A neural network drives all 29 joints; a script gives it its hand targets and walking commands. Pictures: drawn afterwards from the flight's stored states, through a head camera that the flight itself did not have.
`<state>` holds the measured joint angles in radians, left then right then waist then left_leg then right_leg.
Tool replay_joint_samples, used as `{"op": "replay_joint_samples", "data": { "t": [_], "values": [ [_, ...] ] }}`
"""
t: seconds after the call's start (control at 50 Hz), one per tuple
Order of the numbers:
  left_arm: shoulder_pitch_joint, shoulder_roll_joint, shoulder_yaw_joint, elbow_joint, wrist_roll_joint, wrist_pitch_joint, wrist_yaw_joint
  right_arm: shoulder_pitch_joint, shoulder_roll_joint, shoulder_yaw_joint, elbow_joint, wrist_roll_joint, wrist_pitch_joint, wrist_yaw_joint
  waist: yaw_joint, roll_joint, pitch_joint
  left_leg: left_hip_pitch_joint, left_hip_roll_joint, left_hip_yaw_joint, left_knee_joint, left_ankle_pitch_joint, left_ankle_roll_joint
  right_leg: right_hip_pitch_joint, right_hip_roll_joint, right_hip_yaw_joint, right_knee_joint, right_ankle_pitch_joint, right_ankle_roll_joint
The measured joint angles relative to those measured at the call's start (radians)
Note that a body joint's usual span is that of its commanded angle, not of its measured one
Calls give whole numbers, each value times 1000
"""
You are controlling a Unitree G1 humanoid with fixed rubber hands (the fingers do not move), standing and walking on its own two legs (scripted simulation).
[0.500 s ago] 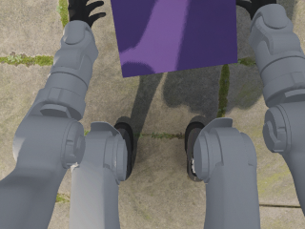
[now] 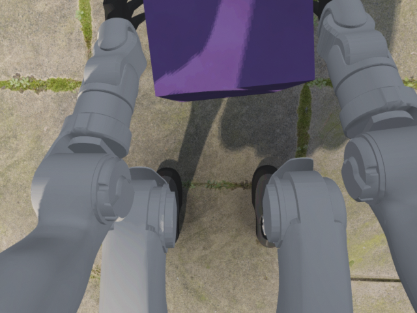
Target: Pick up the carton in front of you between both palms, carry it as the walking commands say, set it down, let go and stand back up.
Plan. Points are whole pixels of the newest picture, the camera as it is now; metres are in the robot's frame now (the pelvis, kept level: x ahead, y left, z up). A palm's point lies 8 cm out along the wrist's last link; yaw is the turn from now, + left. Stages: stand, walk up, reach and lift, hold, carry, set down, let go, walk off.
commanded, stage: reach and lift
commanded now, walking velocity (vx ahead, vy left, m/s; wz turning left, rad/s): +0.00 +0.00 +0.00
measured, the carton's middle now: (224, 35) +0.52 -0.05 -0.24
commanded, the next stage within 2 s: none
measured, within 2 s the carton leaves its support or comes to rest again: neither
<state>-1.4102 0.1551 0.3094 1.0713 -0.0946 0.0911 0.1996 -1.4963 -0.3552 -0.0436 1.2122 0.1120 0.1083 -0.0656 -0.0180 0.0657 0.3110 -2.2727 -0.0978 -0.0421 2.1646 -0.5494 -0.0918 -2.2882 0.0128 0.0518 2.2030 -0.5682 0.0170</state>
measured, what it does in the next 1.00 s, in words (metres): rises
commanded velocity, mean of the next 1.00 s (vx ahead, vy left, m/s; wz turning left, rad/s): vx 0.00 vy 0.00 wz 0.00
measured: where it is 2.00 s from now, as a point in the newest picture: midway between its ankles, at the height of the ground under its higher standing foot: (216, 219)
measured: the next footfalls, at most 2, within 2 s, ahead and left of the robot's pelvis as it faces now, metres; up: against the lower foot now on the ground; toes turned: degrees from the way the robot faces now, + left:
none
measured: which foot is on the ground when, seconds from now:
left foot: down 0.00-1.00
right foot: down 0.00-1.00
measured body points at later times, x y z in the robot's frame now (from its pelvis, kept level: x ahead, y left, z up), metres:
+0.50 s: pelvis +0.00 +0.01 +0.09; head +0.26 -0.04 +0.45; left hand +0.51 +0.10 +0.02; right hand +0.50 -0.21 +0.01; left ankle +0.12 +0.14 -0.33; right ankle +0.11 -0.13 -0.33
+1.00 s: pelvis +0.03 +0.01 +0.21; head +0.22 -0.03 +0.62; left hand +0.49 +0.11 +0.16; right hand +0.46 -0.19 +0.15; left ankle +0.12 +0.14 -0.33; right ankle +0.11 -0.13 -0.33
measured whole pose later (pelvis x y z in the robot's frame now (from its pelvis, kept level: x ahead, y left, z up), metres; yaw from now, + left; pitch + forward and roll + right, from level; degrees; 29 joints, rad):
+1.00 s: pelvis +0.03 +0.01 +0.21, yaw -5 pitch +36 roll +1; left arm -0.75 -0.11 0.44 0.61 0.15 0.30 0.11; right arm -0.79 -0.01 -0.33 0.69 -0.16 0.35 -0.04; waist 0.00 0.03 -0.23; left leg -1.62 -0.12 -0.11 1.49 -0.51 -0.06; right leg -1.64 0.10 0.11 1.50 -0.49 0.05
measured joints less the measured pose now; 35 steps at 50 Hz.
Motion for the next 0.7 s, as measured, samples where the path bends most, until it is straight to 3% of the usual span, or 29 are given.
{"op": "replay_joint_samples", "data": {
  "t": [0.12, 0.26, 0.48, 0.58, 0.7],
  "values": [
    [97, -41, 6, -136, -9, 45, 19, 128, 24, -1, -154, 1, 63, -30, 10, 9, -78, -8, -21, -16, 14, -18, -13, -10, 18, 3, 8, -11, 11],
    [287, -118, 61, -342, 36, 100, 7, 270, 95, -80, -334, -50, 149, -19, 7, 0, -223, 37, -26, -27, -50, -21, -21, 25, 66, 24, -69, 14, 39],
    [334, -207, 243, -342, 267, 193, -69, 336, 214, -307, -316, -283, 221, 43, 15, -28, -417, 170, -28, -37, -271, 26, -2, 154, 92, 42, -302, 76, 43],
    [364, -220, 251, -368, 296, 208, -86, 381, 250, -345, -360, -325, 231, 51, 15, -29, -455, 226, -36, -46, -356, 43, -1, 213, 90, 45, -387, 89, 42],
    [435, -237, 217, -422, 282, 218, -91, 470, 278, -333, -444, -314, 246, 52, 15, -27, -483, 308, -36, -53, -437, 47, 5, 299, 88, 49, -470, 90, 43]
  ]
}}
